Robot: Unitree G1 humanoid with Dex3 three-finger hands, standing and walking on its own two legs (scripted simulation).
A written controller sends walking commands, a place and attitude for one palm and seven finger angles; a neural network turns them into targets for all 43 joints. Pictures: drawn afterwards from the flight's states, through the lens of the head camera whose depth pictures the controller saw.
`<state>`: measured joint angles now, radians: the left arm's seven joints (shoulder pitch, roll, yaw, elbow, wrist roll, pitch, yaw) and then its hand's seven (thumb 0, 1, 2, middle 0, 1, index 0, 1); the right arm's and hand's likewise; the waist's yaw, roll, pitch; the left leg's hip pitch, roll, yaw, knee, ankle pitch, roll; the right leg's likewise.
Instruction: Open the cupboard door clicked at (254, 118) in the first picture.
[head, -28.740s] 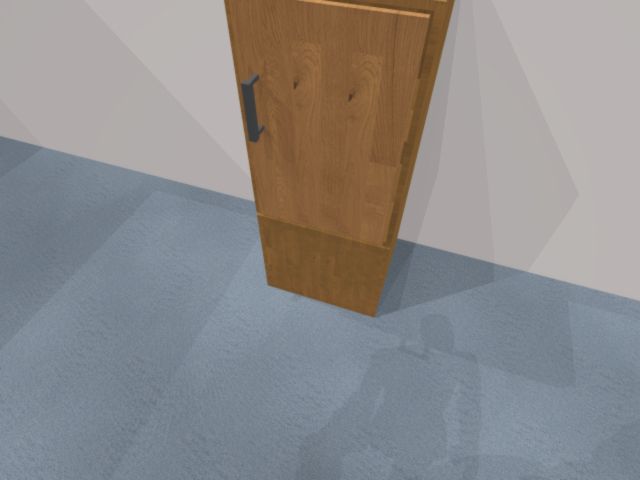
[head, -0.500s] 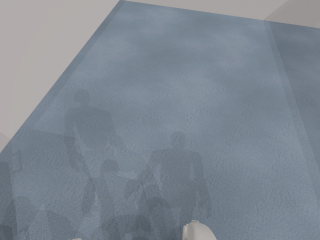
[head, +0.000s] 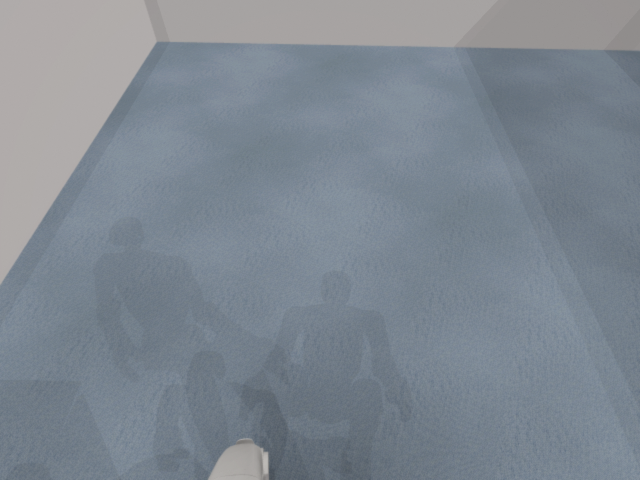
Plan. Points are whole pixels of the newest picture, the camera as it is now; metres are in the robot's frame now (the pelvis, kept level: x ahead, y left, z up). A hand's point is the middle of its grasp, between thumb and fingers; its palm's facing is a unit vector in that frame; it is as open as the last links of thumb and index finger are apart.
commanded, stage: walk to a spot facing it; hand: left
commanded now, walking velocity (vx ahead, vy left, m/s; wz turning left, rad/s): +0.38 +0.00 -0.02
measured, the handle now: out of the picture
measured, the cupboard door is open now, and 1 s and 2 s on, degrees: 41 41 41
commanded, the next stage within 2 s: turn to face it in 0.34 s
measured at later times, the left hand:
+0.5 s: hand (200, 381) +0.29 +0.21 -0.17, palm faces -0.05 -0.98 -0.18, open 7.3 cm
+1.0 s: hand (223, 313) +0.43 +0.21 -0.21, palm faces +0.18 -0.97 -0.17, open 7.2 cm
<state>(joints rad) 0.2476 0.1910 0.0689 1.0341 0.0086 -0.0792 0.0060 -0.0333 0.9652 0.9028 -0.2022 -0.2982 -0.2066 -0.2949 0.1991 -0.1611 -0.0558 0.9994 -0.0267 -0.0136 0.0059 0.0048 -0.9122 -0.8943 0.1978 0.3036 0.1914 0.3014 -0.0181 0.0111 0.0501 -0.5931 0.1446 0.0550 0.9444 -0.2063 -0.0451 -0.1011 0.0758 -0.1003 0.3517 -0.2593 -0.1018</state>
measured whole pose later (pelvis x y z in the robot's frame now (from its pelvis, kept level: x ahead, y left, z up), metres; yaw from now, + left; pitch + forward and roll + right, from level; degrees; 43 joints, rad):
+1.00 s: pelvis +0.36 +0.01 -0.03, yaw +9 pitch +2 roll -1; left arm 0.15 0.21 0.07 0.95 0.02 0.04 0.02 -0.01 0.92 0.90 -0.20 -0.30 -0.21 -0.29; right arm 0.20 -0.19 -0.06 0.94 -0.03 0.01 0.01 0.00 -0.91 -0.89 0.20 0.30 0.19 0.30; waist -0.04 -0.05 0.04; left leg -0.43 0.06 0.10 0.76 -0.35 0.04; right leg -0.43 -0.13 -0.15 0.99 -0.54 0.06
